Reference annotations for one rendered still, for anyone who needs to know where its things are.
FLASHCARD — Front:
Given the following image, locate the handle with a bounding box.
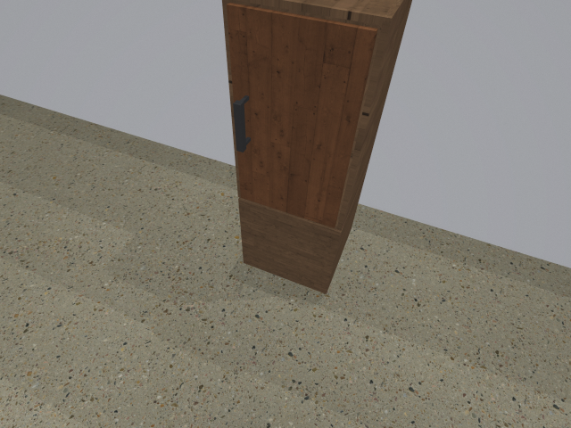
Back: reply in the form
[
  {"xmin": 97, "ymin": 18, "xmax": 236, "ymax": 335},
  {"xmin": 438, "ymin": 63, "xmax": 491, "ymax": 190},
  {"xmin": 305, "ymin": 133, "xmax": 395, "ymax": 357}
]
[{"xmin": 233, "ymin": 95, "xmax": 251, "ymax": 152}]

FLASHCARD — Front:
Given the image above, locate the cupboard door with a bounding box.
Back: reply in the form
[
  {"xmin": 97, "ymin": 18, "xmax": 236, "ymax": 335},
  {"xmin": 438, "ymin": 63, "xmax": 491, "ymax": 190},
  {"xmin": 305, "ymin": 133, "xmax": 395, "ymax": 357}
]
[{"xmin": 227, "ymin": 3, "xmax": 378, "ymax": 228}]

